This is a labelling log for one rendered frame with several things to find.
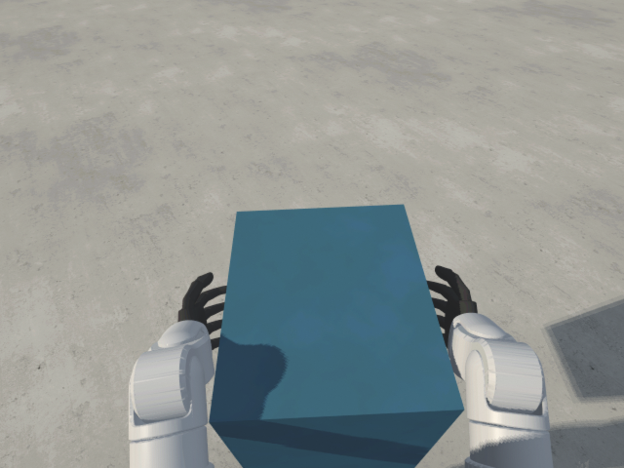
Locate left robot forearm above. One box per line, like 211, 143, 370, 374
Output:
129, 320, 215, 468

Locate carton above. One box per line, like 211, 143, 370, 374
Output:
209, 205, 464, 468

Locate robot left hand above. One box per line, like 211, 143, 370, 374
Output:
178, 272, 227, 350

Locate robot right hand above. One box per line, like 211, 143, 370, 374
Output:
427, 265, 478, 348

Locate right robot forearm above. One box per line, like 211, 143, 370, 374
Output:
448, 313, 553, 468

